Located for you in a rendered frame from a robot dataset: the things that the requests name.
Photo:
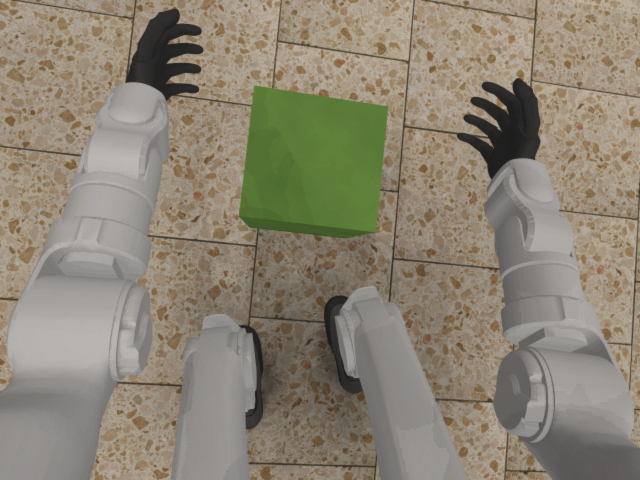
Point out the robot right upper arm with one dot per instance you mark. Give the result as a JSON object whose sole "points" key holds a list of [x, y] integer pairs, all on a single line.
{"points": [[572, 411]]}

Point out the robot right forearm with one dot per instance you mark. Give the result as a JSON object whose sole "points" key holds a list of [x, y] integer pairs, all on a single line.
{"points": [[544, 301]]}

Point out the robot left hand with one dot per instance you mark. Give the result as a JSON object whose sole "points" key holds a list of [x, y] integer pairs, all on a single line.
{"points": [[149, 63]]}

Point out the robot right hand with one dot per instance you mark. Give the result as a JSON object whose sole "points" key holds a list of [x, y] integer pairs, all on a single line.
{"points": [[519, 137]]}

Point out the robot left upper arm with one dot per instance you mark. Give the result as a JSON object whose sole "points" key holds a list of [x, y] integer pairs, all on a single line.
{"points": [[73, 339]]}

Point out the left robot thigh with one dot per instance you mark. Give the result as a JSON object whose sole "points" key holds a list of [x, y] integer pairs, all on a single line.
{"points": [[211, 439]]}

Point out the carton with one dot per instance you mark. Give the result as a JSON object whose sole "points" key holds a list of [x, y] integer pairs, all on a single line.
{"points": [[313, 164]]}

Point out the robot left forearm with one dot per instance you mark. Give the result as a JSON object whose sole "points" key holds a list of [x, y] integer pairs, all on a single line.
{"points": [[104, 227]]}

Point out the left robot shin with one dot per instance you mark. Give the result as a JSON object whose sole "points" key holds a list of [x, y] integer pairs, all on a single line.
{"points": [[211, 321]]}

